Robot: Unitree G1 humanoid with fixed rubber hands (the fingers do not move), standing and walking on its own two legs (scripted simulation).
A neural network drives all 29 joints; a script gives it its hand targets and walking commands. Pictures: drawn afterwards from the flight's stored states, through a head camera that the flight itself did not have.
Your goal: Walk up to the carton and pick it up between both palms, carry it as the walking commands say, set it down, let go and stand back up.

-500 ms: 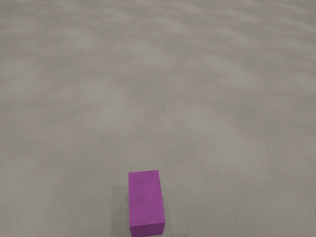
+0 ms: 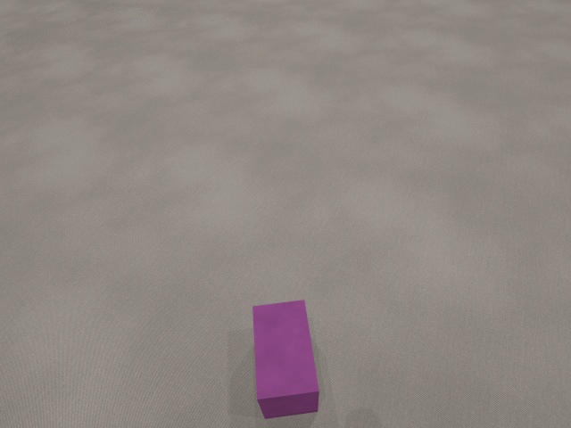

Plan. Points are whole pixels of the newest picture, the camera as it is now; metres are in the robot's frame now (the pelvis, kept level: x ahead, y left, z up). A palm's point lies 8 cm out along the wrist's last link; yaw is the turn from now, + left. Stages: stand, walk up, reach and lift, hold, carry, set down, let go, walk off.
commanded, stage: walk up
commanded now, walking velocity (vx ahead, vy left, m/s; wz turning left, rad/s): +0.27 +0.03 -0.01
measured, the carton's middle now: (284, 358) +0.47 +0.02 -0.68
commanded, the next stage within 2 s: stand in 0.94 s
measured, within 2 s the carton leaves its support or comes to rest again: neither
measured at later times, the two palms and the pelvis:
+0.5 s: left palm out of the picture +0.08 +0.31 -0.16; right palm out of the picture +0.07 -0.18 -0.12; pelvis +0.06 +0.08 -0.01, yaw -1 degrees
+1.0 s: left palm out of the picture +0.08 +0.28 -0.14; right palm out of the picture +0.04 -0.20 -0.15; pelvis +0.05 +0.04 -0.01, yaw -2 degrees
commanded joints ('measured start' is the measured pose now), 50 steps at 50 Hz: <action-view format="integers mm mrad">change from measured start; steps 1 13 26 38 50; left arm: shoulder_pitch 96 73 19 4 2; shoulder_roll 158 48 53 82 73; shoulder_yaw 37 -6 3 0 8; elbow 16 -2 -30 -21 -29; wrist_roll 38 35 17 24 21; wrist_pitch -18 67 68 26 31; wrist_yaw -22 -23 -1 0 -4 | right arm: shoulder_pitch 23 84 141 172 177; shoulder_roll -31 -57 -92 -36 -29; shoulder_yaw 6 17 1 10 7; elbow -5 4 20 27 28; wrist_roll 17 5 7 19 21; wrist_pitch -70 -77 -40 -36 -43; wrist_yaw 7 -42 -57 -35 -38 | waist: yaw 46 46 34 29 36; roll -267 127 82 -103 -67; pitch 24 133 43 81 104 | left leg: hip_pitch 70 251 281 194 144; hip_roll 20 202 239 82 83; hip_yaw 122 -75 -167 -88 -133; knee -335 -561 -491 -489 -531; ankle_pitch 67 625 566 87 45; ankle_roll -29 44 108 42 41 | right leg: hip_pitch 91 -185 -48 10 -3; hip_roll -179 23 33 -47 -33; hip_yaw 74 -33 -33 74 76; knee -114 463 174 -54 -38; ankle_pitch -90 -125 -87 21 8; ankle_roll -122 42 38 -12 -12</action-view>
